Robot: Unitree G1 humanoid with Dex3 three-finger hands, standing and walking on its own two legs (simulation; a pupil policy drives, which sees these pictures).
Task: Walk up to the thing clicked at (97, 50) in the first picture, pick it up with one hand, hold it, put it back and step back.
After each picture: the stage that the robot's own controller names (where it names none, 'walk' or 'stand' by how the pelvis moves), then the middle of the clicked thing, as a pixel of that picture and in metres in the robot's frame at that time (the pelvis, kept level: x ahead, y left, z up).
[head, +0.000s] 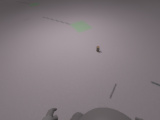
stand; (97, 48) +1.44 -0.11 -0.72
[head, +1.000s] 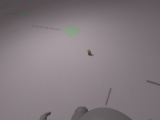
walk; (89, 52) +1.31 +0.18 -0.71
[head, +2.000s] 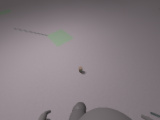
walk; (80, 69) +0.81 +0.25 -0.71
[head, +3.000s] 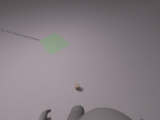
walk; (77, 86) +0.49 +0.20 -0.70
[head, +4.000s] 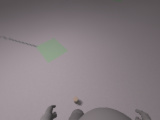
stand; (75, 100) +0.31 +0.21 -0.71
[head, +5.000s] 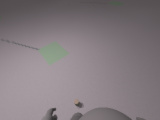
stand; (76, 102) +0.31 +0.21 -0.72
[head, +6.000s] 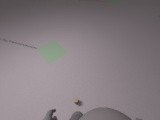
stand; (76, 100) +0.32 +0.21 -0.72
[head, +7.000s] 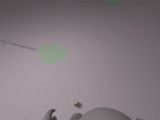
stand; (75, 102) +0.30 +0.21 -0.73
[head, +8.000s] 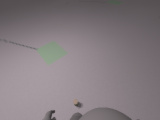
stand; (75, 102) +0.30 +0.21 -0.73
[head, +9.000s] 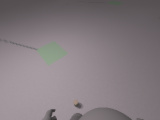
stand; (75, 103) +0.30 +0.21 -0.73
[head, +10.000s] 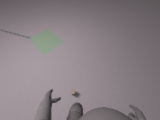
go down; (73, 92) +0.33 +0.21 -0.69
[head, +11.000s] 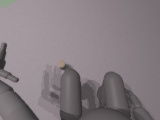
go down; (61, 65) +0.38 +0.26 -0.29
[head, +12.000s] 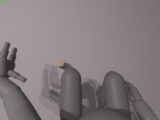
close in; (61, 63) +0.38 +0.27 -0.28
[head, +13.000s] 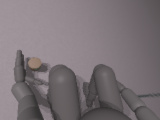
close in; (35, 64) +0.35 +0.29 -0.21
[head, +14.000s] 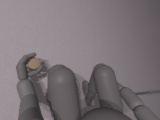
close; (33, 64) +0.34 +0.30 -0.21
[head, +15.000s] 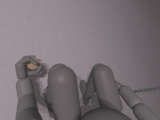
lift; (32, 65) +0.34 +0.29 -0.22
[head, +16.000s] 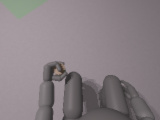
lift; (60, 71) +0.31 +0.24 -0.05
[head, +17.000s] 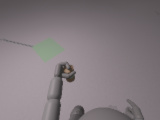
hold; (69, 73) +0.33 +0.17 +0.02
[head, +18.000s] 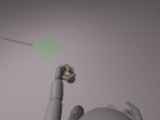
hold; (69, 75) +0.33 +0.17 +0.00
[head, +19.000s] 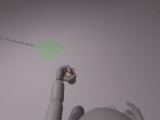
crouch; (70, 76) +0.32 +0.17 -0.01
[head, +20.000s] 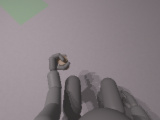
crouch; (63, 63) +0.39 +0.21 -0.10
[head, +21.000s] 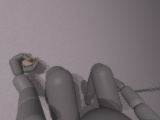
lower; (29, 63) +0.36 +0.30 -0.22
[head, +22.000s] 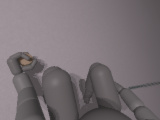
lower; (27, 62) +0.37 +0.30 -0.21
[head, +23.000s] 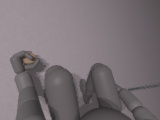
lower; (29, 61) +0.36 +0.30 -0.22
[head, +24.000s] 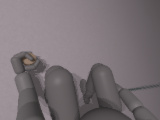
lower; (30, 61) +0.36 +0.30 -0.22
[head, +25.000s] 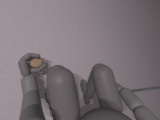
open; (35, 64) +0.35 +0.28 -0.22
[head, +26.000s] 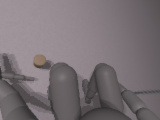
stand; (39, 61) +0.35 +0.27 -0.22
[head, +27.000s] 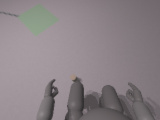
walk; (73, 78) +0.37 +0.22 -0.50
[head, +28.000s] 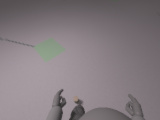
stand; (76, 99) +0.33 +0.20 -0.66
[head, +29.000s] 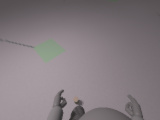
stand; (76, 100) +0.32 +0.20 -0.67
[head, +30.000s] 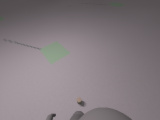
stand; (79, 100) +0.34 +0.18 -0.72
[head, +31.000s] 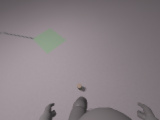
walk; (79, 86) +0.40 +0.19 -0.69
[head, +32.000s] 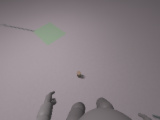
walk; (79, 74) +0.59 +0.17 -0.70
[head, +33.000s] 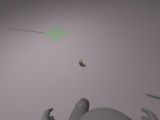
walk; (80, 62) +0.91 +0.27 -0.70
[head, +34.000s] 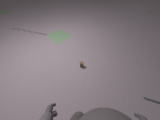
stand; (81, 64) +0.96 +0.21 -0.72
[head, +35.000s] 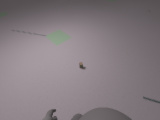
stand; (81, 65) +0.96 +0.22 -0.73
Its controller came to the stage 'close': yes
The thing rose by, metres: 0.70
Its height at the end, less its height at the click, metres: +0.00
